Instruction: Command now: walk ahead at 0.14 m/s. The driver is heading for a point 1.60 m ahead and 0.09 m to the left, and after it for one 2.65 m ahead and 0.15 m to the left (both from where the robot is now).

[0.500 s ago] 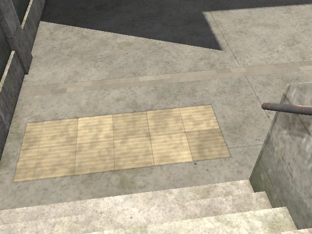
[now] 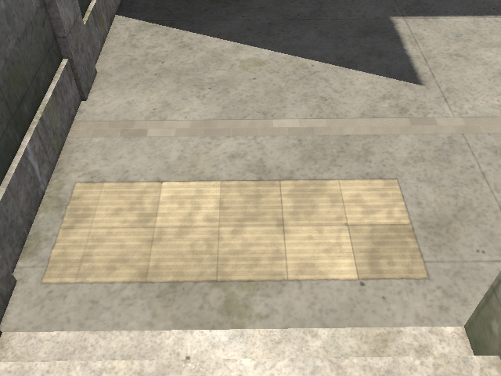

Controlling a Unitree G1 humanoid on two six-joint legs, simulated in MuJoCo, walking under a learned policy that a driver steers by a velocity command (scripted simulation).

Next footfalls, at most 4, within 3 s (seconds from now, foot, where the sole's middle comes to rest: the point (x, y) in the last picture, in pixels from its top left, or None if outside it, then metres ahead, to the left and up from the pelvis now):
0.18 right None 0.06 -0.15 -0.79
2.72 right None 0.32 -0.13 -0.99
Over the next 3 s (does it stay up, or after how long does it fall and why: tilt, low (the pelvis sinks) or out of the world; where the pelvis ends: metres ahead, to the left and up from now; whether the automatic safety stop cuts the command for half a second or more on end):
stays up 0.35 -0.05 -0.28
